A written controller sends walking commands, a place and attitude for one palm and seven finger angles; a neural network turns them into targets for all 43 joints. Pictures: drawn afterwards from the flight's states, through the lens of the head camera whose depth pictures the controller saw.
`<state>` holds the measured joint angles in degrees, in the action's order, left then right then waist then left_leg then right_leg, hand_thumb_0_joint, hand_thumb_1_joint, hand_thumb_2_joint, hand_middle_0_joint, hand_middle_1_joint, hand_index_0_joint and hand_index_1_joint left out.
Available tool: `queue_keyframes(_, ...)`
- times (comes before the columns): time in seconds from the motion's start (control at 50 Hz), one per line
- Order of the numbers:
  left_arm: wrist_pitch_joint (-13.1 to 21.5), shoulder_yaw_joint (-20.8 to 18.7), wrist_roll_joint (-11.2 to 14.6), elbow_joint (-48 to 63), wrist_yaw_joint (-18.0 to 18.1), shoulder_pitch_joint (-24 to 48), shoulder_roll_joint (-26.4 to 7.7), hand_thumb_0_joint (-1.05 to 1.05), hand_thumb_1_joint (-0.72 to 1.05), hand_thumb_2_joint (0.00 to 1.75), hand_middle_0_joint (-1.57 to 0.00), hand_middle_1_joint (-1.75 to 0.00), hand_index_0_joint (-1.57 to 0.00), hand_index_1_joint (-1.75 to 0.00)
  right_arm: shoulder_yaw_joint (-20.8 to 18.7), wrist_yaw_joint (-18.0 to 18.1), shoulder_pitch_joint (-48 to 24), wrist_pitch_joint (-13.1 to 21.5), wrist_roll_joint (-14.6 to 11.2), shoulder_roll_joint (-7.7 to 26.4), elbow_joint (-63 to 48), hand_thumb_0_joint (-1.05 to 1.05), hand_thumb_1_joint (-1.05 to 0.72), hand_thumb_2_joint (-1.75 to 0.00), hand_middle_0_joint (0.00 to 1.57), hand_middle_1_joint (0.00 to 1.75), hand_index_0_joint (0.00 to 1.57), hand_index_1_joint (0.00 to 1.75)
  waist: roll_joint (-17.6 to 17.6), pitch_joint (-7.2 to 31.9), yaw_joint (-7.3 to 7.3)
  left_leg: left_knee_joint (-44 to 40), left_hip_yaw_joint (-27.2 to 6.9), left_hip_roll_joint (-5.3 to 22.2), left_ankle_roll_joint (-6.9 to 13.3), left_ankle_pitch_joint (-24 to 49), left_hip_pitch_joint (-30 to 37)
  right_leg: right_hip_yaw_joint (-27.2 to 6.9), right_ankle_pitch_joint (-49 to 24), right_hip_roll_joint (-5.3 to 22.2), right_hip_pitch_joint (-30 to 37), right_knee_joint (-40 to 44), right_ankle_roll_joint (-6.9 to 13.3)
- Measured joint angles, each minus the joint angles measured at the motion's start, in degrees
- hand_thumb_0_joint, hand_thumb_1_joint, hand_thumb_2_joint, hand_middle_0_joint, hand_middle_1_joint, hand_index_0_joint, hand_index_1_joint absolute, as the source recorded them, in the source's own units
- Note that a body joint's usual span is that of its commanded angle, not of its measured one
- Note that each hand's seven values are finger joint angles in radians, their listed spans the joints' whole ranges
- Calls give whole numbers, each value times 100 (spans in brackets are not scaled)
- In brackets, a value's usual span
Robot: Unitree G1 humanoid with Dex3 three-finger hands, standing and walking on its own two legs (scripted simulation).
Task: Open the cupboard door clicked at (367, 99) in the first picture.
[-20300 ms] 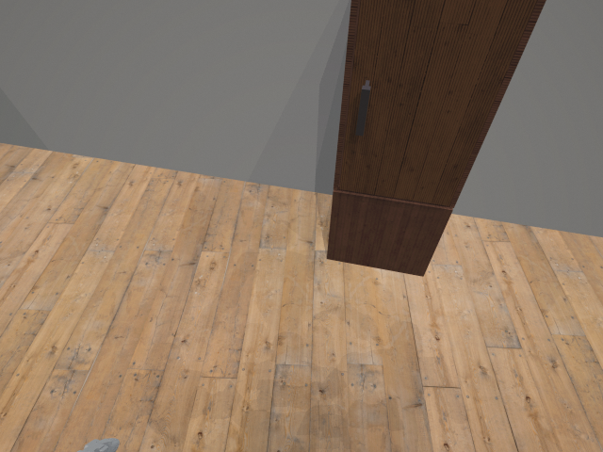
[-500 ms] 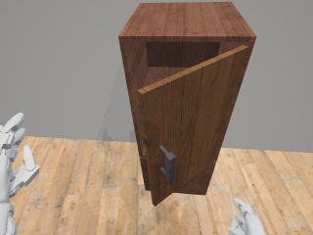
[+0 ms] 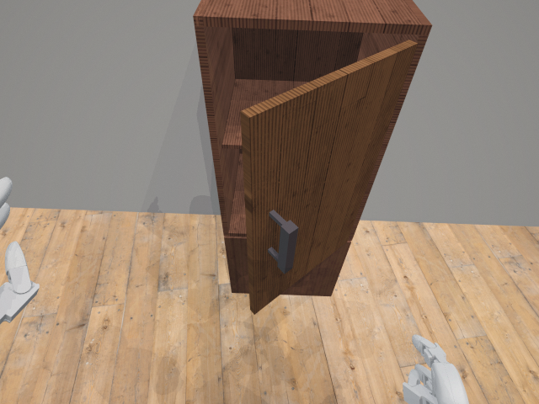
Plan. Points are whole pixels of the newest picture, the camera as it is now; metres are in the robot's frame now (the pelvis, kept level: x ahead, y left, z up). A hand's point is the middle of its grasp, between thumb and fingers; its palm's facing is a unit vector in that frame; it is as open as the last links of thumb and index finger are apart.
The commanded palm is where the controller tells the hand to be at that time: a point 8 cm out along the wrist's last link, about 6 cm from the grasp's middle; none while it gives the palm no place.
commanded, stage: step back with the hand held close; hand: left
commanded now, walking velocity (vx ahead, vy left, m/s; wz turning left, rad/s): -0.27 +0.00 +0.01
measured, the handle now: (280, 241) +0.40 +0.01 -0.02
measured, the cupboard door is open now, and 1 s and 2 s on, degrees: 41 41 41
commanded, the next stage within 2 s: stop stepping back and stand still in 0.90 s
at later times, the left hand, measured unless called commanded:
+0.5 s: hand out of the picture +0.11 +0.28 +0.17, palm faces +0.55 -0.65 -0.52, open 7.4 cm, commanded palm +0.04 +0.31 +0.18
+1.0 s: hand out of the picture +0.02 +0.25 +0.17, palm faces +0.55 -0.72 -0.42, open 7.4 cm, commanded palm -0.04 +0.27 +0.18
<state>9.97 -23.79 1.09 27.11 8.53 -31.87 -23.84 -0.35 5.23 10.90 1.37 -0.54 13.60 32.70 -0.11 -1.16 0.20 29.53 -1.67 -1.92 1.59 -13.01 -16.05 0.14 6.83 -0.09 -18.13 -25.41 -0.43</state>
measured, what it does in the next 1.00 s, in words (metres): walks backwards: right foot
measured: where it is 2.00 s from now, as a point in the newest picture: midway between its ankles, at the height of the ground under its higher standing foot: outside the picture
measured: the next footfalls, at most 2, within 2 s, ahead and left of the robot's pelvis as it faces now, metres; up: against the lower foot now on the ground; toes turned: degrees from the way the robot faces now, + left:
right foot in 0.94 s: -0.21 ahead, -0.16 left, +0.00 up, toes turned +5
left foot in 1.14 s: -0.14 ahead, +0.06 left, +0.00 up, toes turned +3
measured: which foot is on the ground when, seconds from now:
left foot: down 0.00-0.94, up 0.96-1.00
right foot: down 0.00-0.68, up 0.70-0.92, down 0.94-1.00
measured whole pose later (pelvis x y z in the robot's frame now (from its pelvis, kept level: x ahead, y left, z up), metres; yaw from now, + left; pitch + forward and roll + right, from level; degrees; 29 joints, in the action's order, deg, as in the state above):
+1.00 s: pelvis -0.17 -0.03 -0.02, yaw +2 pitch +3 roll +0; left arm 14.6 -24.8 1.1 30.3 9.4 -25.1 -21.3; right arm 0.8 1.5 5.3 8.4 1.3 9.2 37.6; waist 1.5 -2.7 6.0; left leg 42.5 6.1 5.5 -2.9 -16.5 -36.3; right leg -3.3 26.9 -1.3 -11.7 -35.1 1.5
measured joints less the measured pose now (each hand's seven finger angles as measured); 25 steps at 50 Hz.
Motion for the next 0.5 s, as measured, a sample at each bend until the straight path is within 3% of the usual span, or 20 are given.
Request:
queue_keyframes(0.28,252,-134,-175,170,79,235,111,1,89,90,-22,-31,-21,-30,122,-58,235,264,70,-98,5,1,-90,-90,20,30,21,30,112,-87,-32,853,58,42,90,-330,-724,9,-8,-8,-524,-535,-36)
queue_keyframes(0.42,388,-331,-256,336,36,321,-102,1,89,90,-22,-31,-21,-30,55,-63,360,430,71,-114,4,1,-90,-90,20,30,21,30,143,-199,-197,1068,167,132,145,-44,-966,-333,297,-187,-666,-1136,-139)
queue_keyframes(0.5,506,-544,-252,362,-24,325,-129,1,89,90,-22,-31,-21,-30,-1,-109,290,513,61,-137,74,1,-90,-90,20,30,21,30,123,-281,-114,1351,317,273,94,-199,-1106,-456,553,-242,-745,-1497,-122)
